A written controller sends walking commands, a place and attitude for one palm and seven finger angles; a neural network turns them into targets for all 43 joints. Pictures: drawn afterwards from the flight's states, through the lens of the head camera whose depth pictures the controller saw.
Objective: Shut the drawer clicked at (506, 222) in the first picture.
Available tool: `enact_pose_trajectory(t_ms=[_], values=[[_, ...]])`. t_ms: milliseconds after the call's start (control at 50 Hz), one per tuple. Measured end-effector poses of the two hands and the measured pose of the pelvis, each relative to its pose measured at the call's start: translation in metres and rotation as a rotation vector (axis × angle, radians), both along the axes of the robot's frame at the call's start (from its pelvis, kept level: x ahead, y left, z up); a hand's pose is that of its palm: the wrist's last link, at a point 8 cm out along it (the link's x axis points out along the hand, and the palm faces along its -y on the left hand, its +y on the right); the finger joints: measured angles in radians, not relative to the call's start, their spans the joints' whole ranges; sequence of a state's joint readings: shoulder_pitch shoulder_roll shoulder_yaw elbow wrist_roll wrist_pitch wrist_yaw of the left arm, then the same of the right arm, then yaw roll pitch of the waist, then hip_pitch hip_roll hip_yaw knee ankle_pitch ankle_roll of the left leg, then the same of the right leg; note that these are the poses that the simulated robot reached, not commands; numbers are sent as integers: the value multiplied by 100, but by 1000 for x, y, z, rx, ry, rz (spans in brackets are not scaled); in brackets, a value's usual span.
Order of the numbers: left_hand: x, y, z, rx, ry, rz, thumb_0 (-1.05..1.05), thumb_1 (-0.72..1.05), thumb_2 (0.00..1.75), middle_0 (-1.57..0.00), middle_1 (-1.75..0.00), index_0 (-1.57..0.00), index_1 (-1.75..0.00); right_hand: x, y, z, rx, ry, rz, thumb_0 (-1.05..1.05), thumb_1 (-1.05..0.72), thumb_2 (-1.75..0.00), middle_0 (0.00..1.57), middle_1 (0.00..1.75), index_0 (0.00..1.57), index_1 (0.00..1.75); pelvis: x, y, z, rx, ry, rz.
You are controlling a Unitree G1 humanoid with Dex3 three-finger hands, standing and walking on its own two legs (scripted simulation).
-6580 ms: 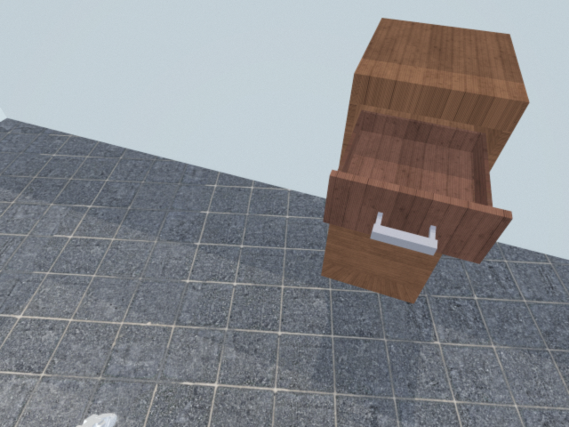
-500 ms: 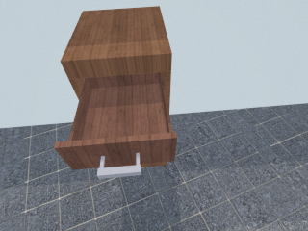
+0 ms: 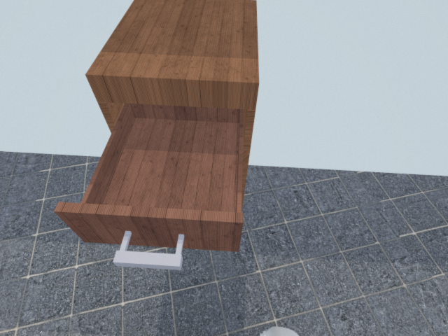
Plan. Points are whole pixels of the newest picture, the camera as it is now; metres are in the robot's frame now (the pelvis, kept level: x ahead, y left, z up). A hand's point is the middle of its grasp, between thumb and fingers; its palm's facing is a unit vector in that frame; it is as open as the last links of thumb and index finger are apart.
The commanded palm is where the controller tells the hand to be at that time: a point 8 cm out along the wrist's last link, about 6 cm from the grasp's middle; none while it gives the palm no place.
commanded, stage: come to a stop and stand still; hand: left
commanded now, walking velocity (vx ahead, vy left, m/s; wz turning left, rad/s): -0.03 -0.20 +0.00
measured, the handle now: (151, 249) +0.27 +0.17 -0.04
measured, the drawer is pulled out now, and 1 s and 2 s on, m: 0.30 0.30 0.30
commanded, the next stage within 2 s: look again from close up in 1.12 s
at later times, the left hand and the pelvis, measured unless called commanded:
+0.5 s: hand out of the picture +0.07 +0.10 -0.17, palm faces +0.05 -0.97 -0.24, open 7.3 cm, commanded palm none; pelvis +0.00 -0.08 +0.00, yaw +0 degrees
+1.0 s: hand out of the picture -0.01 +0.10 -0.17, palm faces +0.02 -0.98 -0.18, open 7.4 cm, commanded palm none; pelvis -0.01 -0.06 +0.01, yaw -1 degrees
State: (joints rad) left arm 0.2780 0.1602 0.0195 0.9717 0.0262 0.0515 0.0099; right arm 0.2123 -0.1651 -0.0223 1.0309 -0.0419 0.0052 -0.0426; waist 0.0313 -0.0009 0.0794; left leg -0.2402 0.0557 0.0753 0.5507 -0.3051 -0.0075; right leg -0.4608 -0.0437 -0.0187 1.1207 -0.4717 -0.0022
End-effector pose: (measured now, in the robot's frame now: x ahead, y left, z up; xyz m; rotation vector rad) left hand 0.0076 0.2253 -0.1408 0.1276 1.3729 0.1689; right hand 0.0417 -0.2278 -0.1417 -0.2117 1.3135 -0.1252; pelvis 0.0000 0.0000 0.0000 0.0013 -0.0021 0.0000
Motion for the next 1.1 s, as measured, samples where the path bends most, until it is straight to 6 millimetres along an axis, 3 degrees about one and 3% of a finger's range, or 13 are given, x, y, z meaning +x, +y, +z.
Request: enact_pose_trajectory(t_ms=[80, 160, 280, 400, 480, 560, 720, 880, 1100], values=[[24, -8, 7, 62, -52, -27, 0, 91, 90, -20, -29, -20, -30, 6, -31, -10, 17, 8, -18, 0, -92, -90, 20, 30, 20, 30, 6, -26, -5, -2, 6, -6], [36, -28, 2, 103, -58, -57, 0, 91, 90, -20, -29, -19, -30, 11, -66, -25, 19, -2, -58, 0, -92, -90, 20, 30, 20, 30, 11, -53, -17, -3, -5, 8], [48, -66, 5, 53, -81, -65, 0, 91, 90, -20, -29, -20, -30, 14, -84, -10, 15, -4, -67, 0, -92, -90, 20, 29, 20, 30, 18, -70, -5, 7, 0, 8], [55, -74, 0, 37, -119, -33, 0, 92, 90, -20, -30, -20, -30, 7, -81, 0, 16, -10, -47, 0, -91, -90, 20, 29, 20, 30, 11, -80, -3, 33, -20, -4], [51, -78, 6, 57, -128, -29, 0, 92, 90, -20, -30, -20, -30, 1, -80, -7, 40, -9, -27, 0, -92, -90, 20, 29, 20, 30, 3, -84, -3, 38, -30, -3], [34, -80, 12, 74, -119, -28, 0, 91, 90, -20, -30, -20, -30, -4, -83, -12, 60, 0, -27, 0, -93, -90, 20, 29, 20, 30, -3, -86, -3, 25, -25, 11], [-7, -71, 6, 46, -33, 1, 0, 90, 90, -20, -30, -20, -30, -27, -79, 2, 40, 17, -33, 0, -92, -90, 20, 29, 20, 30, -7, -80, 2, 14, 6, 1], [-21, -71, 2, 2, 1, -9, 0, 90, 90, -20, -30, -20, -30, -63, -52, 0, 54, 72, -61, 0, -91, -90, 20, 29, 20, 30, -11, -66, 4, 10, -22, -21], [-32, -74, 3, -17, 35, -22, 1, 91, 90, -20, -30, -20, -30, -89, -19, -2, 117, 120, -97, 0, -91, -90, 20, 29, 20, 30, -13, -59, 6, 9, -18, -28]])
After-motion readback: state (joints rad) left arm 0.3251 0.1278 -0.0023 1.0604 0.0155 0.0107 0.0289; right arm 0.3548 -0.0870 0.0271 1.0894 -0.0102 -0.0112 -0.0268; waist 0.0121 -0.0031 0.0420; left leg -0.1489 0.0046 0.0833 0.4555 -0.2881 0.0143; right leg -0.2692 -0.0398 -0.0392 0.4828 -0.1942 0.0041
